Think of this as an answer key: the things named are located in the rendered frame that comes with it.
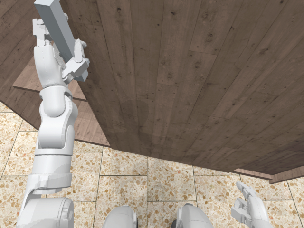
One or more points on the left robot thigh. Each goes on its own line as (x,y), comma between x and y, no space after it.
(121,217)

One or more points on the right robot thigh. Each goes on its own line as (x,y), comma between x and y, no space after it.
(192,217)

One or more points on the robot thigh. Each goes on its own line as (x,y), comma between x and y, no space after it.
(192,217)
(121,217)

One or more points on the right robot hand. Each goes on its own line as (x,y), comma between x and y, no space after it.
(245,212)

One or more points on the robot left upper arm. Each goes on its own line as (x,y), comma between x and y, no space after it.
(48,213)

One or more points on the handle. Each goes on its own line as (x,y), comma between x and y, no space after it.
(58,27)

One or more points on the robot left forearm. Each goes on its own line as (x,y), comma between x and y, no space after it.
(54,146)

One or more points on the left robot hand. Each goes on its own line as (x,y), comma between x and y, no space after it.
(49,62)

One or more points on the wardrobe door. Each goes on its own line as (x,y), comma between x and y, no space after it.
(215,84)
(287,157)

